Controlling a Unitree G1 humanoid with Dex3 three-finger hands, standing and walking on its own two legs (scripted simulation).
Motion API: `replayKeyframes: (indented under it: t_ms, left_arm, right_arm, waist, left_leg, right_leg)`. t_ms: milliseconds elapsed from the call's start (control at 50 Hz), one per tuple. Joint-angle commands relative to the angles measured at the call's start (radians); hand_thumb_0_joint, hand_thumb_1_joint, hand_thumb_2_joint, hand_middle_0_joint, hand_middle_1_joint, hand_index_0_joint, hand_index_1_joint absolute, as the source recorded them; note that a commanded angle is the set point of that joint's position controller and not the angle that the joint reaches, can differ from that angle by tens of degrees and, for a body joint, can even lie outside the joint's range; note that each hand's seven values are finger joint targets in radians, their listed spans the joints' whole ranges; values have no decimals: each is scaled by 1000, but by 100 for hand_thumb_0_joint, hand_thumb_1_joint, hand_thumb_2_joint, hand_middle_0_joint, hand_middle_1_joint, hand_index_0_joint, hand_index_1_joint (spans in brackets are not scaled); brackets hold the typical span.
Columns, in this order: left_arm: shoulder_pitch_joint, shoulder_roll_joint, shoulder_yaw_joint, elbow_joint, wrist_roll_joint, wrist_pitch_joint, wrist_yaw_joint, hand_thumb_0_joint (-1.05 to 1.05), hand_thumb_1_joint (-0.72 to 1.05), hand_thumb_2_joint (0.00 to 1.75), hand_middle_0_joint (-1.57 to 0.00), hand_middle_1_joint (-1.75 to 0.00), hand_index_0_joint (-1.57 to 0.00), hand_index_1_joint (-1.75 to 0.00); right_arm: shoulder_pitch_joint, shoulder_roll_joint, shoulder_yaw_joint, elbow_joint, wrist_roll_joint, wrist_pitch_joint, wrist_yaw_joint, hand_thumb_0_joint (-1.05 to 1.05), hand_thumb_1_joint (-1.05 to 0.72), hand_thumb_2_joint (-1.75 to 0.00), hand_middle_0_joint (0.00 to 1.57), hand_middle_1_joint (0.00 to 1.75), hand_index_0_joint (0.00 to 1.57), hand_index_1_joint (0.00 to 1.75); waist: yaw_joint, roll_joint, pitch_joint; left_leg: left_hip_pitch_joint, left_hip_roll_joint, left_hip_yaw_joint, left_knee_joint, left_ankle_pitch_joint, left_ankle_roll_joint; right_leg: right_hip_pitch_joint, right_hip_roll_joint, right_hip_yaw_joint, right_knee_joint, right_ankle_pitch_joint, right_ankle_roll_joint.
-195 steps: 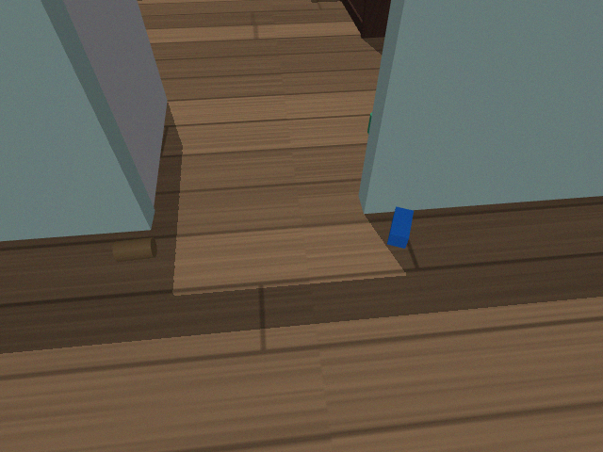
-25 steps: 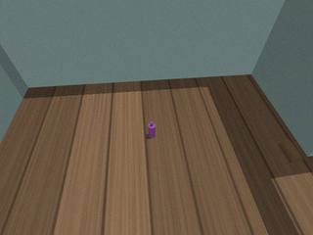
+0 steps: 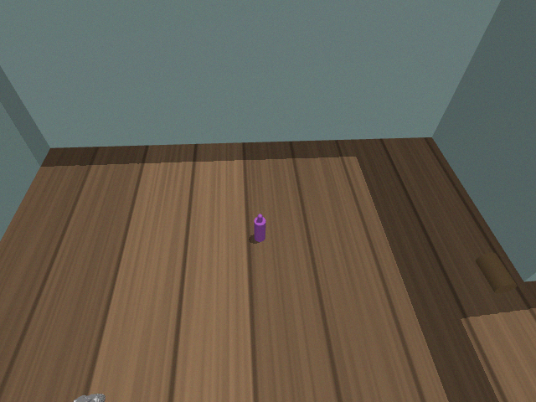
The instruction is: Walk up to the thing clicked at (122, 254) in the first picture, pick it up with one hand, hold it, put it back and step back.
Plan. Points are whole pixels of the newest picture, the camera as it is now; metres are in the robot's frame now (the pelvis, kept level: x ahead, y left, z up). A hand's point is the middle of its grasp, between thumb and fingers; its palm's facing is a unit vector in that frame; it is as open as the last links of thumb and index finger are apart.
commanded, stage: walk up
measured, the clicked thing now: (495, 272) +0.74 -0.95 -0.74
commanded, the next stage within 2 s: stand in 0.02 s
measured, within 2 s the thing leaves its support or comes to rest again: neither
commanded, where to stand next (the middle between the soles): +0.05 +0.00 m, yaw -4 degrees
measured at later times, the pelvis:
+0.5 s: pelvis +0.00 -0.01 +0.00, yaw -2 degrees
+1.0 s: pelvis +0.01 -0.02 +0.00, yaw -3 degrees
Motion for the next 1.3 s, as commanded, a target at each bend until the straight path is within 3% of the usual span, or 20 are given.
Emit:
replayKeyframes:
  t_ms: [0,80,200,320,460,560,780,820,880,940,1020,1080,1140,1280]
  left_arm:
    - [-17,199,35,-37,6,-18,15,0,90,90,-20,-30,-20,-30]
    - [-22,200,34,-33,5,-22,19,0,90,90,-20,-30,-20,-30]
    - [-16,199,31,-15,9,-20,19,0,90,90,-20,-30,-20,-30]
    - [0,198,28,-10,13,-20,19,0,90,90,-20,-30,-20,-30]
    - [12,207,33,-18,11,-27,21,0,90,90,-20,-30,-20,-30]
    - [24,198,32,-16,9,-23,20,0,90,90,-20,-30,-20,-30]
    - [10,204,36,-28,11,-18,19,0,90,90,-20,-30,-20,-30]
    - [13,203,36,-29,9,-21,19,0,90,90,-20,-30,-20,-30]
    - [17,201,36,-33,7,-22,20,0,90,90,-20,-30,-20,-30]
    - [14,198,36,-29,6,-19,19,0,90,90,-20,-30,-20,-30]
    - [17,198,37,-34,8,-19,20,0,90,90,-20,-30,-20,-30]
    - [9,199,37,-34,7,-19,20,0,90,90,-20,-30,-20,-30]
    - [12,195,36,-33,7,-21,19,0,90,90,-20,-30,-20,-30]
    - [15,196,35,-36,8,-21,21,0,90,90,-20,-30,-20,-30]
  right_arm:
    - [-66,-213,-45,-52,-8,-24,-12,0,-90,-90,20,30,20,30]
    - [-60,-224,-47,-48,-2,-27,-12,0,-90,-90,20,30,20,30]
    - [-72,-217,-48,-44,-2,-13,-10,0,-90,-90,20,30,20,30]
    - [-74,-213,-48,-40,-5,-10,-4,0,-90,-90,20,30,20,30]
    - [-57,-204,-44,-38,-5,-13,-5,0,-90,-90,20,30,20,30]
    - [-58,-202,-39,-35,-4,-11,-6,0,-90,-90,20,30,20,30]
    - [-34,-204,-36,-32,-5,-8,-6,0,-90,-90,20,30,20,30]
    - [-29,-208,-36,-36,-6,-11,-8,0,-90,-90,20,30,20,30]
    - [-39,-210,-37,-39,-6,-14,-11,0,-90,-90,20,30,20,30]
    - [-22,-205,-30,-33,-4,-12,-11,0,-90,-90,20,30,20,30]
    - [-30,-208,-31,-40,-5,-14,-12,0,-90,-90,20,30,20,30]
    - [-27,-205,-29,-39,-4,-12,-11,0,-90,-90,20,30,20,30]
    - [-21,-213,-29,-38,-3,-13,-12,0,-90,-90,20,30,20,30]
    - [-25,-213,-30,-41,-3,-11,-13,0,-90,-90,20,30,20,30]
  waist:
    - [24,32,-81]
    - [16,43,-117]
    - [6,26,-73]
    - [5,25,-52]
    - [6,13,-83]
    - [13,18,-78]
    - [10,19,-46]
    - [7,15,-79]
    - [12,24,-92]
    - [6,18,-65]
    - [11,22,-88]
    - [7,7,-70]
    - [6,22,-84]
    - [8,25,-86]
  left_leg:
    - [-2,128,-73,-101,209,32]
    - [46,137,-61,-92,327,24]
    - [25,128,-50,-127,151,23]
    - [21,125,-48,-145,58,21]
    - [51,130,-34,-124,179,19]
    - [50,132,-32,-124,177,18]
    - [17,127,-26,-135,103,12]
    - [38,136,-24,-123,177,14]
    - [57,135,-19,-115,220,12]
    - [40,135,-20,-131,185,13]
    - [68,139,-13,-124,223,11]
    - [61,141,-17,-132,190,10]
    - [66,144,-15,-128,228,14]
    - [67,145,-12,-128,221,13]
  right_leg:
    - [65,-87,114,-84,37,-45]
    - [95,-88,114,-81,144,-40]
    - [60,-81,127,-115,49,-37]
    - [27,-80,136,-127,-9,-42]
    - [44,-86,147,-120,77,-43]
    - [51,-82,143,-123,83,-41]
    - [35,-77,155,-140,-3,-43]
    - [64,-83,154,-126,102,-45]
    - [69,-80,148,-118,160,-43]
    - [68,-75,146,-120,125,-41]
    - [67,-77,146,-117,165,-41]
    - [58,-73,146,-124,119,-41]
    - [77,-77,147,-117,171,-41]
    - [82,-78,147,-121,170,-42]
